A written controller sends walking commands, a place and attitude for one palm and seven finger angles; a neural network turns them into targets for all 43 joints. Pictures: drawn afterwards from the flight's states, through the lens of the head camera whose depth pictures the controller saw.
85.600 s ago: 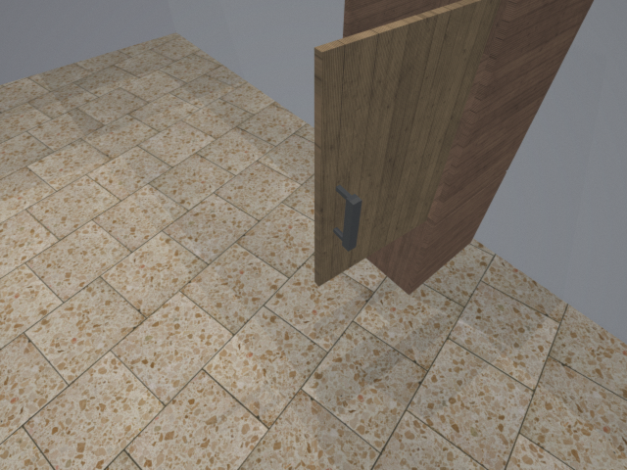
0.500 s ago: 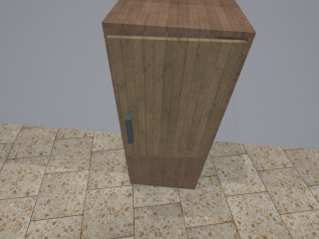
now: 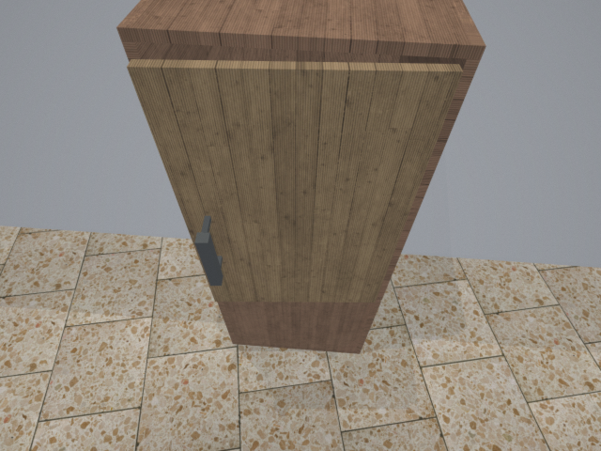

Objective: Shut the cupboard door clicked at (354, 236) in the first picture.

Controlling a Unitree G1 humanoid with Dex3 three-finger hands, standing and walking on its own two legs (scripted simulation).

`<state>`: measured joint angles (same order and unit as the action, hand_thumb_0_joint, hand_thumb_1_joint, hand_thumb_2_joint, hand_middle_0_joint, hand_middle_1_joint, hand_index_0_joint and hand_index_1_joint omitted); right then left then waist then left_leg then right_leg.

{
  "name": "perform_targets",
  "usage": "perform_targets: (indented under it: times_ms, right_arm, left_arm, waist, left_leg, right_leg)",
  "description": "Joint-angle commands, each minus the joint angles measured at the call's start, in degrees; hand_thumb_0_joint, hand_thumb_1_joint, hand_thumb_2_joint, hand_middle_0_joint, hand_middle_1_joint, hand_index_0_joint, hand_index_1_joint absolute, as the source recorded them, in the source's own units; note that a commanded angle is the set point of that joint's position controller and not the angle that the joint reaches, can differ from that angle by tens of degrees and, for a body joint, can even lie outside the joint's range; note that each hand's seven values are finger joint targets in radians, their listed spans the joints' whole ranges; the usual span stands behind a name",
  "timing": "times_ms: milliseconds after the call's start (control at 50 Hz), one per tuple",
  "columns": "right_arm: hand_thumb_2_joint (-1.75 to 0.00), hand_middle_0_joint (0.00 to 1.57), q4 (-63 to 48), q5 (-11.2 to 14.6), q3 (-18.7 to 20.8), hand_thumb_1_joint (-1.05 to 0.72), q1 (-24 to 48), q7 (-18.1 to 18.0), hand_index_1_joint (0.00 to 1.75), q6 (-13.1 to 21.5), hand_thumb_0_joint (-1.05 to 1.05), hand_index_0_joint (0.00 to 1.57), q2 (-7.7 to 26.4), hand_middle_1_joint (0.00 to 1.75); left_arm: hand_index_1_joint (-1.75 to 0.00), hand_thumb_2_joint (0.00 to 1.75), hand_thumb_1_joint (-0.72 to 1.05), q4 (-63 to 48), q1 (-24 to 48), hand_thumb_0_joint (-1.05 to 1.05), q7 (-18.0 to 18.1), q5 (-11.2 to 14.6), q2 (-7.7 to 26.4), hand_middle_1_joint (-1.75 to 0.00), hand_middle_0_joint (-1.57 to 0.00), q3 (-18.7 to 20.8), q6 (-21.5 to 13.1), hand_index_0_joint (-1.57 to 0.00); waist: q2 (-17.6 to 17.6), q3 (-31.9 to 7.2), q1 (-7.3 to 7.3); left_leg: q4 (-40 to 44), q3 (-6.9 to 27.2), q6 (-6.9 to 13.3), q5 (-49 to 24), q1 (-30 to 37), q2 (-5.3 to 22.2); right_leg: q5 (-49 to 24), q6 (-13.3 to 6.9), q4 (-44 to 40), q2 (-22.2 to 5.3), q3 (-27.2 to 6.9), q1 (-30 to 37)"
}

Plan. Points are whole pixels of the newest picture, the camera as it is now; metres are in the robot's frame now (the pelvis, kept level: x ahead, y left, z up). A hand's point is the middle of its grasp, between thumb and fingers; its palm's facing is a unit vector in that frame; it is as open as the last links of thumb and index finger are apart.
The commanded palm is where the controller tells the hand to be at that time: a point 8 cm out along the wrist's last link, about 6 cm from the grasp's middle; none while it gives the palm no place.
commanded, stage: come to a stop and stand still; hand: left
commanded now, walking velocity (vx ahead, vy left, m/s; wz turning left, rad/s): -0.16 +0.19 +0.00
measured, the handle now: (211, 251) +0.45 +0.18 -0.08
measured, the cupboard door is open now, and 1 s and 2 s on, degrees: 4 4 4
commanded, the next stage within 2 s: look again from close up in 1.08 s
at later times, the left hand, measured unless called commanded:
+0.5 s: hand out of the picture +0.08 +0.16 -0.16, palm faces +0.08 -0.96 -0.25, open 7.3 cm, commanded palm none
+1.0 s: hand out of the picture -0.02 +0.18 -0.17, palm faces +0.05 -0.99 -0.16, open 7.3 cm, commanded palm none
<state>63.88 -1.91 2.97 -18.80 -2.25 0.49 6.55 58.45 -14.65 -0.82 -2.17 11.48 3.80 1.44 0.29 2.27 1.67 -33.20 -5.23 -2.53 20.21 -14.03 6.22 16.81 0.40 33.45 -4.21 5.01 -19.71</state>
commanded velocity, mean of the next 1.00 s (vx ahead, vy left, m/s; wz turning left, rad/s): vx -0.07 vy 0.05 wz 0.00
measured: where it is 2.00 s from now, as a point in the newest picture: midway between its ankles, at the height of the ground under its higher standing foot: outside the picture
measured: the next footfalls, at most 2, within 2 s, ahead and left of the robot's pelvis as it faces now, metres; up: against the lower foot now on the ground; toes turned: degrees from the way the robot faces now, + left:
left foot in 0.18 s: +0.06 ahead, +0.09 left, +0.00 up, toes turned +7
left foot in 0.66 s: +0.04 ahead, +0.10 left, +0.00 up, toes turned +5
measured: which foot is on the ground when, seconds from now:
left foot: down 0.00-0.02, up 0.04-0.16, down 0.18-0.38, up 0.40-0.64, down 0.66-1.00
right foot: down 0.00-1.00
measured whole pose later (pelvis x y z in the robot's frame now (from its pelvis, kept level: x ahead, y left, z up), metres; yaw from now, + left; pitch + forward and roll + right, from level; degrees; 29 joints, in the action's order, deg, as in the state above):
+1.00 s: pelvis +0.00 +0.01 +0.01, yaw +1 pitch -1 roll +0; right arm 62.1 -0.3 1.5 -11.2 -1.5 -0.4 9.1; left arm 64.2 -16.0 1.3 -1.4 9.1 0.2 1.4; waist -1.4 2.3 -0.8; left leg -24.4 -4.9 2.5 12.7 -11.1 -0.9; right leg 13.2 2.4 24.3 -3.3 1.7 -10.2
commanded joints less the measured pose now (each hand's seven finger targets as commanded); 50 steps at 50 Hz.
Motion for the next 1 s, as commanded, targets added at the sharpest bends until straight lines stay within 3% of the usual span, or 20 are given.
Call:
perform_targets:
  times_ms: [0,40,80,120,200,240,280,320,340,360,380,460,540,580,600,640,680,780,880,980]
  right_arm:
    - [-0.90,0.20,-6.1,0.6,0.1,-0.90,2.6,0.0,0.30,-0.6,0.00,0.20,2.9,0.30]
    - [-0.90,0.20,-4.7,0.9,0.1,-0.90,1.5,0.1,0.30,-0.8,0.00,0.20,4.6,0.30]
    - [-0.90,0.20,-3.0,1.5,-0.1,-0.90,0.0,0.3,0.30,-0.7,0.00,0.20,3.8,0.30]
    - [-0.90,0.20,-2.0,1.4,-0.2,-0.90,-1.7,0.3,0.30,-1.0,0.00,0.20,3.8,0.30]
    - [-0.90,0.20,-4.9,0.6,1.4,-0.90,2.5,0.2,0.30,-1.3,0.00,0.20,10.1,0.30]
    - [-0.90,0.20,-6.1,0.5,1.7,-0.90,4.4,0.0,0.30,-1.4,0.00,0.20,11.2,0.30]
    - [-0.90,0.20,-7.5,0.3,2.1,-0.90,6.6,0.0,0.30,-1.5,0.00,0.20,12.4,0.30]
    - [-0.90,0.20,-8.7,0.6,2.4,-0.90,8.9,0.0,0.30,-1.8,0.00,0.20,12.4,0.30]
    - [-0.90,0.20,-9.5,0.9,2.4,-0.90,8.3,0.3,0.30,-2.0,0.00,0.20,10.6,0.30]
    - [-0.90,0.20,-10.3,1.0,2.2,-0.90,7.2,0.6,0.30,-2.6,0.00,0.20,8.1,0.30]
    - [-0.90,0.20,-10.5,0.9,2.1,-0.90,8.6,0.2,0.30,-3.5,0.00,0.20,7.4,0.30]
    - [-0.90,0.20,-10.3,1.2,1.6,-0.90,10.7,0.8,0.30,-3.5,0.00,0.20,6.9,0.30]
    - [-0.90,0.20,-10.1,1.4,0.9,-0.90,10.6,1.2,0.30,-2.7,0.00,0.20,5.8,0.30]
    - [-0.90,0.20,-8.5,1.4,0.7,-0.90,7.3,1.3,0.30,-2.3,0.00,0.20,5.6,0.30]
    - [-0.90,0.20,-7.7,1.3,0.9,-0.90,5.5,1.2,0.30,-1.8,0.00,0.20,6.9,0.30]
    - [-0.90,0.20,-8.6,0.6,1.3,-0.90,8.1,1.1,0.30,-1.2,0.00,0.20,12.6,0.30]
    - [-0.90,0.20,-8.6,0.5,0.6,-0.90,11.2,0.8,0.30,-0.8,0.00,0.20,11.3,0.30]
    - [-0.90,0.20,-6.6,1.2,0.0,-0.90,9.5,0.3,0.30,-0.2,0.00,0.20,8.9,0.30]
    - [-0.90,0.20,-4.2,1.4,-0.3,-0.90,6.0,0.8,0.30,-0.2,0.00,0.20,7.9,0.30]
    - [-0.90,0.20,-2.6,1.3,-0.7,-0.90,4.3,0.8,0.30,0.1,0.00,0.20,7.9,0.30]
  left_arm:
    - [-0.30,0.90,0.90,0.8,-11.8,0.00,1.5,0.8,7.0,-0.30,-0.20,0.6,-1.6,-0.20]
    - [-0.30,0.90,0.90,-0.3,-3.2,0.00,2.4,0.6,6.0,-0.30,-0.20,-0.3,-2.9,-0.20]
    - [-0.30,0.90,0.90,-1.1,0.9,0.00,3.0,0.3,5.4,-0.30,-0.20,-0.5,-2.6,-0.20]
    - [-0.30,0.90,0.90,-1.2,0.9,0.00,3.3,0.9,6.4,-0.30,-0.20,-0.2,-1.8,-0.20]
    - [-0.30,0.90,0.90,-3.0,2.0,0.00,3.2,1.0,5.1,-0.30,-0.20,0.0,0.0,-0.20]
    - [-0.30,0.90,0.90,-3.6,1.9,0.00,3.3,1.2,4.0,-0.30,-0.20,0.2,0.3,-0.20]
    - [-0.30,0.90,0.90,-3.6,1.7,0.00,3.0,1.2,3.6,-0.30,-0.20,0.1,0.6,-0.20]
    - [-0.30,0.90,0.90,-3.1,-1.7,0.00,3.0,0.8,4.5,-0.30,-0.20,0.4,0.0,-0.20]
    - [-0.30,0.90,0.90,-3.1,-2.7,0.00,3.1,0.3,6.9,-0.30,-0.20,0.6,-0.4,-0.20]
    - [-0.30,0.90,0.90,-3.0,-2.8,0.00,3.1,0.2,9.2,-0.30,-0.20,0.8,-0.7,-0.20]
    - [-0.30,0.90,0.90,-2.5,-3.6,0.00,3.3,0.3,8.9,-0.30,-0.20,0.7,-0.8,-0.20]
    - [-0.30,0.90,0.90,-4.6,-0.9,0.00,3.6,0.0,7.7,-0.30,-0.20,0.5,-0.9,-0.20]
    - [-0.30,0.90,0.90,-4.4,-1.4,0.00,3.4,-0.1,8.7,-0.30,-0.20,0.8,-0.9,-0.20]
    - [-0.30,0.90,0.90,-3.8,-0.2,0.00,3.2,0.5,8.5,-0.30,-0.20,0.6,-0.9,-0.20]
    - [-0.30,0.90,0.90,-3.8,0.2,0.00,3.0,0.9,7.3,-0.30,-0.20,0.3,-0.7,-0.20]
    - [-0.30,0.90,0.90,-4.2,-1.2,0.00,2.7,1.3,3.0,-0.30,-0.20,-0.6,0.1,-0.20]
    - [-0.30,0.90,0.90,-2.7,-0.2,0.00,2.8,0.8,2.4,-0.30,-0.20,-1.0,1.0,-0.20]
    - [-0.30,0.90,0.90,1.6,-5.3,0.00,2.5,0.8,2.1,-0.30,-0.20,-2.1,-0.5,-0.20]
    - [-0.30,0.90,0.90,3.1,-3.0,0.00,2.6,0.9,3.1,-0.30,-0.20,-2.6,-1.2,-0.20]
    - [-0.30,0.90,0.90,4.2,-4.0,0.00,2.7,1.0,2.7,-0.30,-0.20,-2.8,-1.1,-0.20]
  waist:
    - [-13.9,-1.7,-5.76]
    - [-13.5,-1.2,-2.01]
    - [-9.5,-2.5,-1.04]
    - [-7.3,-3.9,-0.78]
    - [9.0,-2.8,-1.75]
    - [12.4,-3.1,-2.25]
    - [10.7,-2.9,-2.62]
    - [4.7,-5.1,-4.21]
    - [-4.3,-5.7,-3.68]
    - [-14.1,-4.5,-3.69]
    - [-16.3,-4.7,-4.77]
    - [-9.0,-3.3,-3.55]
    - [-10.4,-4.8,-3.44]
    - [-9.8,-5.4,-1.79]
    - [-7.0,-5.1,-1.00]
    - [8.9,-3.5,-2.87]
    - [12.6,1.2,-3.15]
    - [2.6,-3.3,-4.18]
    - [-2.5,-0.4,-1.98]
    - [0.6,1.3,-2.38]
  left_leg:
    - [-18.2,0.6,2.1,15.0,-16.4,-2.7]
    - [-19.9,4.3,2.0,10.3,-12.1,-0.9]
    - [-10.7,3.0,1.4,8.0,-7.8,-2.1]
    - [1.5,0.7,0.5,-2.8,-2.4,-3.2]
    - [5.2,6.1,5.3,-46.2,5.3,4.9]
    - [6.8,9.4,9.2,-57.3,7.1,7.7]
    - [6.3,9.8,10.9,-56.4,9.3,8.5]
    - [-0.1,6.6,7.7,-46.8,8.1,5.0]
    - [-6.3,2.2,4.1,-30.2,2.7,-0.1]
    - [-13.0,-0.2,1.4,-1.1,-5.7,-6.1]
    - [-20.4,3.8,1.5,13.2,-8.7,-6.4]
    - [-26.3,5.9,0.5,9.2,-12.0,-5.9]
    - [-8.3,3.0,0.5,5.2,-5.8,-5.9]
    - [5.2,1.3,0.7,-4.8,3.2,-6.2]
    - [10.2,2.3,1.4,-10.9,8.5,-4.5]
    - [14.8,15.3,7.8,-16.0,1.7,9.6]
    - [20.2,16.5,10.2,-11.3,-6.0,8.8]
    - [12.0,9.7,7.4,-20.9,2.7,2.9]
    - [14.3,7.8,4.3,-11.2,3.6,0.5]
    - [18.1,8.6,4.2,-5.2,1.3,0.8]
  right_leg:
    - [-8.5,-9.1,-17.8,-17.1,-18.4,13.1]
    - [-25.0,-10.0,-14.8,-14.9,-14.8,9.1]
    - [-40.7,-10.1,-8.8,-13.2,-8.7,10.6]
    - [-43.2,-8.0,-3.6,-12.4,-7.8,12.0]
    - [-22.2,-0.1,3.2,-3.6,-0.6,4.9]
    - [0.1,0.4,7.8,0.2,-0.5,3.6]
    - [7.3,0.2,6.2,1.4,-1.3,2.3]
    - [-12.5,0.1,-4.5,-0.6,-2.5,7.4]
    - [-31.9,-1.5,-7.5,-6.8,-8.9,10.8]
    - [-48.1,-6.7,-9.5,-15.4,-15.1,14.8]
    - [-55.8,-11.0,-9.5,-18.4,-16.7,15.4]
    - [-47.3,-11.6,-9.0,-14.4,-11.0,15.4]
    - [-39.6,-10.2,-7.8,-12.5,-10.7,14.6]
    - [-30.6,-6.8,-6.1,-10.3,-9.2,10.1]
    - [-23.0,-4.0,-4.6,-8.2,-7.9,5.8]
    - [2.0,1.6,-1.7,-1.2,-2.0,4.3]
    - [7.8,1.6,5.2,0.2,-2.1,6.7]
    - [-6.1,0.8,-8.2,-0.7,-4.4,9.5]
    - [-6.8,0.2,-12.8,-2.6,-6.2,7.6]
    - [-4.6,0.4,-13.6,-2.4,-5.9,8.8]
